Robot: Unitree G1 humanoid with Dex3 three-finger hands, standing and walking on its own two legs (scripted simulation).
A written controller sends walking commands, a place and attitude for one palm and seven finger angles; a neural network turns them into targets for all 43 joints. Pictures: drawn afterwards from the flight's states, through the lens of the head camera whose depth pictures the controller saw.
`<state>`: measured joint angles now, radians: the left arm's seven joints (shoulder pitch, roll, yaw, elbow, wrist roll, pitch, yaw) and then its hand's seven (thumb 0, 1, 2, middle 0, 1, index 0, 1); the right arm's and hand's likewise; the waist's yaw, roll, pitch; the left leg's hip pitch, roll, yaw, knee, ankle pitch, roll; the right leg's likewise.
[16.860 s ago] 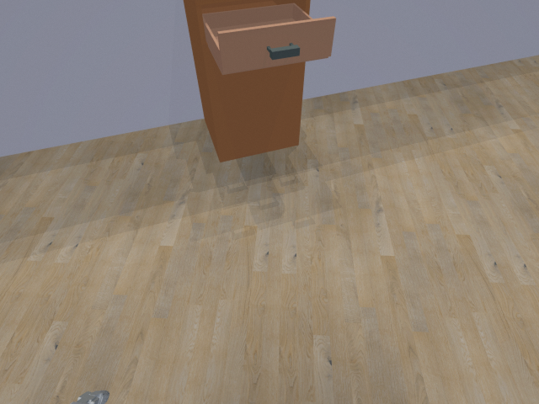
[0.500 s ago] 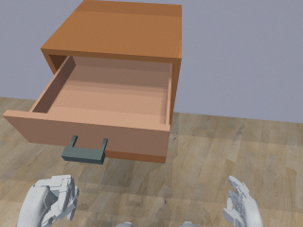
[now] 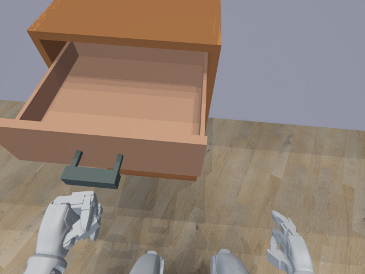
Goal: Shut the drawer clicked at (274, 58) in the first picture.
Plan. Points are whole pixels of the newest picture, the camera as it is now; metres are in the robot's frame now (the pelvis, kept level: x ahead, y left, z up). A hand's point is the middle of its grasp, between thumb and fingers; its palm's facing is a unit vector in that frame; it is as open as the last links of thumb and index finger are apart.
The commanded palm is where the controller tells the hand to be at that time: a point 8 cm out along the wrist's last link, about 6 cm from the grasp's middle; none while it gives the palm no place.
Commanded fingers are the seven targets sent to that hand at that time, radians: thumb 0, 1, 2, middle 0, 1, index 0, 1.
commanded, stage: bring the fist close to the handle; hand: left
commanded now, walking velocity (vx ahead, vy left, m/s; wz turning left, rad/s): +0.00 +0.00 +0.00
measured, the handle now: (95, 167) +0.32 +0.20 +0.05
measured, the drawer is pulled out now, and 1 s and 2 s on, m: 0.27 0.26 0.13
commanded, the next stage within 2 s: push the drawer shut in 0.38 s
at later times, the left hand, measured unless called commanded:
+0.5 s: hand (96, 222) +0.21 +0.17 +0.05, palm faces -0.02 -1.00 -0.05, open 3.2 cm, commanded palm +0.19 +0.23 +0.06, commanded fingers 0.00 0.90 0.90 -1.40 -1.60 -1.40 -1.60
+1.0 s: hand (102, 204) +0.24 +0.17 +0.05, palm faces -0.04 -1.00 -0.06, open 3.0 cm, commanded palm +0.25 +0.22 +0.06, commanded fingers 0.00 0.90 0.90 -1.40 -1.60 -1.40 -1.60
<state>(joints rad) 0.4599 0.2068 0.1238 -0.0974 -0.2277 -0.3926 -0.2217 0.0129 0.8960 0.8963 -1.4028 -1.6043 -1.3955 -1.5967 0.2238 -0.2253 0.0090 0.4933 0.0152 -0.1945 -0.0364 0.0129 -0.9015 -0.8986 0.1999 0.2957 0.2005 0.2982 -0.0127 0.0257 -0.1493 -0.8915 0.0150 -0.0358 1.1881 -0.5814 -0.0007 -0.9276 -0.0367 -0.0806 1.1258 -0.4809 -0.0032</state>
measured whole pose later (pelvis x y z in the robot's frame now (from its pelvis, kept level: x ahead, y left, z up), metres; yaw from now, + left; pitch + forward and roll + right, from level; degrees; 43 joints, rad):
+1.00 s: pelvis +0.00 +0.00 +0.00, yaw +1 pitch +17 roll -2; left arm 0.29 0.23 0.10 -0.01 -0.22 -0.38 -0.20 -0.02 0.84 0.94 -1.40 -1.60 -1.40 -1.60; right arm 0.24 -0.26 0.02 0.50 0.01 -0.17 -0.04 0.01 -0.90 -0.90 0.20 0.30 0.20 0.30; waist -0.01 0.03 -0.15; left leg -0.93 0.01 -0.05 1.20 -0.57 0.00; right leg -0.96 -0.04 -0.09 1.13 -0.48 0.00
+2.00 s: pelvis -0.01 +0.00 +0.01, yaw +0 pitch +19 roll -2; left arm -0.35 0.29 0.21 0.60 -0.19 -0.39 -0.23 -0.06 0.75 0.89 -1.40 -1.60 -1.40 -1.60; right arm 0.25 -0.25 0.03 0.60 0.02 -0.07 -0.03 0.01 -0.90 -0.90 0.20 0.30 0.20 0.30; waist -0.06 0.01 -0.12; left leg -0.93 0.01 -0.02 1.13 -0.53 0.01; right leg -0.96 -0.04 -0.06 1.06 -0.43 0.00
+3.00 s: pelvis -0.02 +0.01 +0.00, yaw -2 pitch +25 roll -3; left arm -0.89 0.47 0.37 1.14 -0.08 -0.45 -0.22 0.00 0.80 0.92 -1.40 -1.60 -1.40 -1.60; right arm 0.34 -0.27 0.05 0.63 -0.03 0.02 0.00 0.00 -0.90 -0.90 0.20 0.30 0.20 0.30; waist -0.17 0.03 -0.10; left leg -1.08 0.03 -0.02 1.18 -0.53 0.01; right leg -1.11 -0.02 -0.06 1.09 -0.40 0.00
